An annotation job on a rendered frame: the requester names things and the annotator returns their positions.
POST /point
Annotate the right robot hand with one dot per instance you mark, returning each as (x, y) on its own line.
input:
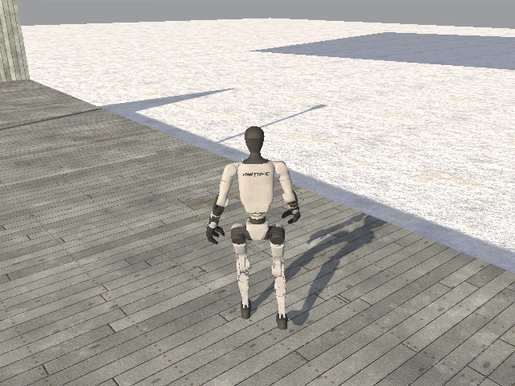
(294, 219)

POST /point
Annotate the robot right foot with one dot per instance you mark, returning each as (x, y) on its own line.
(282, 322)

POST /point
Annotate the robot right forearm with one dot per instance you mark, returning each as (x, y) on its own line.
(294, 206)

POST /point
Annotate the left robot hand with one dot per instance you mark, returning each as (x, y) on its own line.
(211, 231)

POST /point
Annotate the humanoid robot torso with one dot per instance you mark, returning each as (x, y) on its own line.
(256, 186)

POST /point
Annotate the right robot upper arm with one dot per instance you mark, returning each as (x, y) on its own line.
(281, 169)

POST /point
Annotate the robot left forearm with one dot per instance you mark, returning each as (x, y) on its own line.
(215, 215)

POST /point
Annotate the left robot upper arm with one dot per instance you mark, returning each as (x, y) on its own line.
(225, 183)

